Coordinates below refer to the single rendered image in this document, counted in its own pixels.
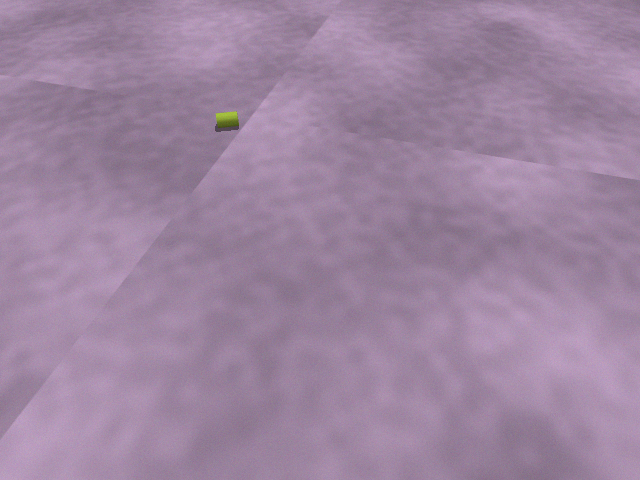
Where can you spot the can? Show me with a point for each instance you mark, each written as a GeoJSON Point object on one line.
{"type": "Point", "coordinates": [227, 119]}

